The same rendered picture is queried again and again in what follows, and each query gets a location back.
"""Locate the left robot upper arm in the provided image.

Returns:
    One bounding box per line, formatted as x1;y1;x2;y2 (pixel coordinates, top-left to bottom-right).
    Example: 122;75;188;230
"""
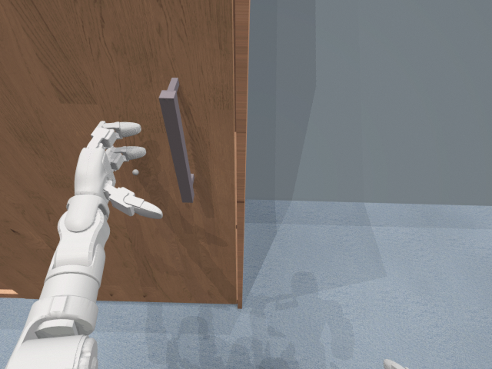
10;334;98;369

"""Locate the left robot forearm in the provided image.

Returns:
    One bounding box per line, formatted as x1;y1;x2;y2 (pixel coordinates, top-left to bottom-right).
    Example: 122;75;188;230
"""
5;194;110;369

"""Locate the left robot hand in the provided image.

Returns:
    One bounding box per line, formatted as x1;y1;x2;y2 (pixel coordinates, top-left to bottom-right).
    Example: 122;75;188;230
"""
75;121;163;219

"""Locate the handle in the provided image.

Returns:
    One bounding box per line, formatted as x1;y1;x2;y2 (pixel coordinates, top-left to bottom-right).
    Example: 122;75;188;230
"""
159;78;194;203

